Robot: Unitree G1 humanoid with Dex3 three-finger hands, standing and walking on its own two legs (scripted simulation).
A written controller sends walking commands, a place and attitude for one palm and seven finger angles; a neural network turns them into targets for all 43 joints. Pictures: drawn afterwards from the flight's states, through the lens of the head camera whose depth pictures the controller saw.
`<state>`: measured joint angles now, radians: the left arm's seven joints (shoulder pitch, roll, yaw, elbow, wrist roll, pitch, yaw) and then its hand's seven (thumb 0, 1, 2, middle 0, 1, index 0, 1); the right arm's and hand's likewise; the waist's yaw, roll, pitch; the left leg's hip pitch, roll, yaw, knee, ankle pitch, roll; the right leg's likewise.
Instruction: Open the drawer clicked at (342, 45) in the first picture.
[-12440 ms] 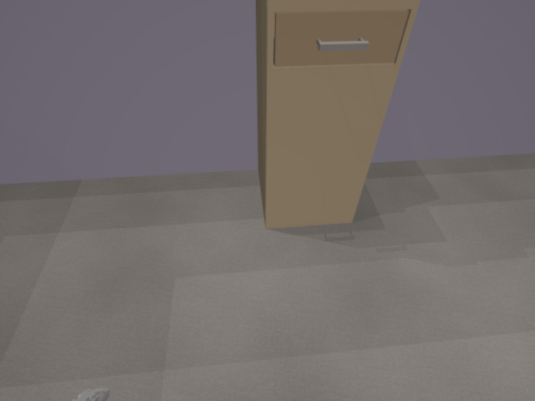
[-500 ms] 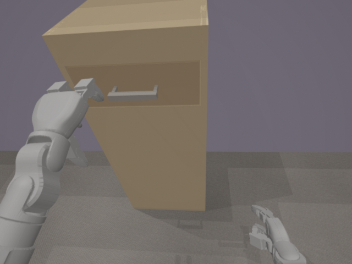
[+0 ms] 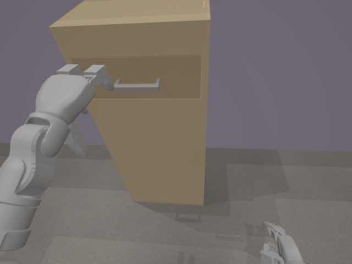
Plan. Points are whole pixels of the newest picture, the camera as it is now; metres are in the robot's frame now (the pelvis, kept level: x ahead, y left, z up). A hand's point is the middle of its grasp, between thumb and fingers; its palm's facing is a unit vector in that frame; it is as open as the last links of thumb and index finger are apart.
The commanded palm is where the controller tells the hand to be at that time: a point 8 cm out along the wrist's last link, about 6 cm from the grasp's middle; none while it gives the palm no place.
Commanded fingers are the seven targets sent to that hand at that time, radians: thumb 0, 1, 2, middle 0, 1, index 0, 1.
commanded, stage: raise the hand with hooked fingers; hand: left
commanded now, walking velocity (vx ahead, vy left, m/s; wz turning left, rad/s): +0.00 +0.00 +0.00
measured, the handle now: (136, 84) +0.57 +0.22 +0.11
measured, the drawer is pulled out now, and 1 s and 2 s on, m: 0.00 0.00 0.00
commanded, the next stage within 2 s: move the hooked fingers above the handle in 0.14 s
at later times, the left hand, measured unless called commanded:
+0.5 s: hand (78, 95) +0.37 +0.26 +0.22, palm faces +0.19 -0.04 -0.98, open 13.8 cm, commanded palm +0.32 +0.24 +0.27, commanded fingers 0.00 -0.50 0.30 -0.30 -1.20 -0.30 -1.20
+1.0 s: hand (91, 91) +0.43 +0.27 +0.19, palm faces +0.09 -0.03 -1.00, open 13.8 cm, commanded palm +0.39 +0.23 +0.25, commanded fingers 0.00 -0.50 0.30 -0.30 -1.20 -0.30 -1.20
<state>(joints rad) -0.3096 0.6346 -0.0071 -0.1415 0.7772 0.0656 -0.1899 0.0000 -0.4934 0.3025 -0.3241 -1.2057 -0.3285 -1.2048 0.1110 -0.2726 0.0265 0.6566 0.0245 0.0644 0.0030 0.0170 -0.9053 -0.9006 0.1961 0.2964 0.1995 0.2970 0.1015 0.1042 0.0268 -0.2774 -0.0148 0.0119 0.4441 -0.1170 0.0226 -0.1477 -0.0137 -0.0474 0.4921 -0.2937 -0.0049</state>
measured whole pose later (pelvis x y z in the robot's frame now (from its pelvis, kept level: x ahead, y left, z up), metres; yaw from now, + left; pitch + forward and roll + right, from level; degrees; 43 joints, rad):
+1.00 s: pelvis +0.04 +0.00 +0.00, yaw +0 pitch +4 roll +0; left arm -0.55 0.61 -0.04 0.25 0.86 0.28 -0.17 0.00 -0.49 0.30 -0.31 -1.20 -0.32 -1.20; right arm 0.14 -0.28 0.02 0.64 0.05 0.17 0.02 0.02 -0.91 -0.90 0.20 0.30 0.20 0.30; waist 0.06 0.10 -0.04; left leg -0.38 -0.02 0.01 0.49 -0.18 0.02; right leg -0.23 -0.02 -0.05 0.50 -0.35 -0.01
